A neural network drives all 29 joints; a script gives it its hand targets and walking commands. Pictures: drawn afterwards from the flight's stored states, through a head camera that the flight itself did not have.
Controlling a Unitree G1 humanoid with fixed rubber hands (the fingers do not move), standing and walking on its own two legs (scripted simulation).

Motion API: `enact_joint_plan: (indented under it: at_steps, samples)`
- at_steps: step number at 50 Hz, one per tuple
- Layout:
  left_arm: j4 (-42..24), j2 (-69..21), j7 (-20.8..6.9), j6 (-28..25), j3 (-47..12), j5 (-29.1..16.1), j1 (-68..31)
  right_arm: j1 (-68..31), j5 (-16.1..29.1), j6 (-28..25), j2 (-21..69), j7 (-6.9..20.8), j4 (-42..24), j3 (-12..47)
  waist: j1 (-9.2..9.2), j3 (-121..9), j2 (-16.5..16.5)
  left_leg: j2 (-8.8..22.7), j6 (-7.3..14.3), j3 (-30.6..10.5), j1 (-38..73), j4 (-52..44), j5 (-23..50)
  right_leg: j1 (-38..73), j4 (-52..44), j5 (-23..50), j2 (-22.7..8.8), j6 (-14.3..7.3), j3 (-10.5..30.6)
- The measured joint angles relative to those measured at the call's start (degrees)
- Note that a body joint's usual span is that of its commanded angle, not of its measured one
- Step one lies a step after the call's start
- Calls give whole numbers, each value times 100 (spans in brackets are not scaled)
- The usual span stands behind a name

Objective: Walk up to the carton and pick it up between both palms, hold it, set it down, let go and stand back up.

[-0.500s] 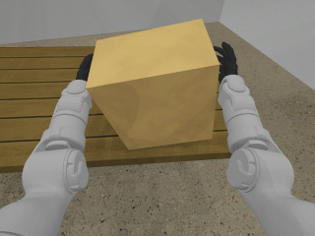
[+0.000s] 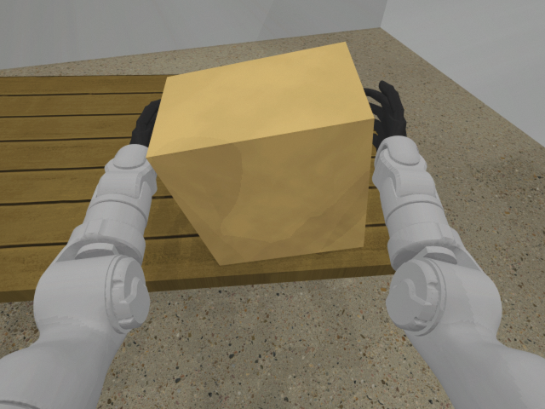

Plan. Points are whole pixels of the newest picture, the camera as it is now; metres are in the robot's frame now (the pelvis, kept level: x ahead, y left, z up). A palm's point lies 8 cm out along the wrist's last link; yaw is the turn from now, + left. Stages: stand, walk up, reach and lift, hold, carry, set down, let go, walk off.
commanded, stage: set down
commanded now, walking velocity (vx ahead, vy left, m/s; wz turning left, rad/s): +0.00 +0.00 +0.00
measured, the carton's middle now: (273, 169) +0.46 -0.01 +0.11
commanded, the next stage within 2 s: none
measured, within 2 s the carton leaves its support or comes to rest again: rests again in 1.16 s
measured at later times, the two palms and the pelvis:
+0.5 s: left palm (145, 155) +0.45 +0.19 +0.14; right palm (380, 153) +0.44 -0.17 +0.16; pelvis +0.00 +0.00 +0.00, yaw +0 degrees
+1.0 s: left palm (151, 156) +0.46 +0.18 +0.13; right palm (384, 160) +0.44 -0.18 +0.15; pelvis +0.00 +0.00 +0.00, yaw -1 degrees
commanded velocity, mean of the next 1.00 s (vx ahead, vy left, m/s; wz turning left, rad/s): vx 0.00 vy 0.00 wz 0.00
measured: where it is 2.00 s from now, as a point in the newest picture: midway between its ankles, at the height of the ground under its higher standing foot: outside the picture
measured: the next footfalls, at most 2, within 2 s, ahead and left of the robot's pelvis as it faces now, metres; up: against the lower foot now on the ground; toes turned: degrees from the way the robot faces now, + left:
none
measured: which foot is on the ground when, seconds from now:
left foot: down 0.00-1.00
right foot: down 0.00-1.00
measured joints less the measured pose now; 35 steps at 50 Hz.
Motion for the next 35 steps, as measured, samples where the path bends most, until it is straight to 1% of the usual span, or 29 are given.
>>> enact_joint_plan:
  at_steps: [10, 16, 35]
  samples:
    - [175, 27, -33, -175, 82, 0, -3, 81, -82, -23, 65, -27, 1, -25, 0, 6, -34, -2, 0, 14, 0, -20, -9, -16, 0, 0, -9, 39, 0]
    - [231, 36, -40, -301, 113, 6, -3, 157, -159, -116, 133, -37, 1, -135, 0, 49, -50, -10, 0, 26, 0, -25, -12, -21, 0, 0, -20, 49, 0]
    - [421, 43, -98, -672, 186, 65, -7, 272, -522, -252, 235, -7, 1, -398, 0, 116, -51, -16, 0, 75, 0, -33, -21, -40, 0, -9, -43, 60, 0]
